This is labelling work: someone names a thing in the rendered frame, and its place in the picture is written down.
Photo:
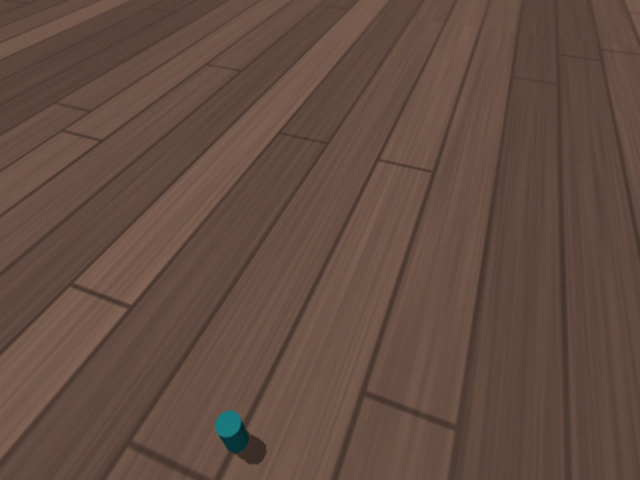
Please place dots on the can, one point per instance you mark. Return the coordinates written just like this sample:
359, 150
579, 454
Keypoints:
232, 432

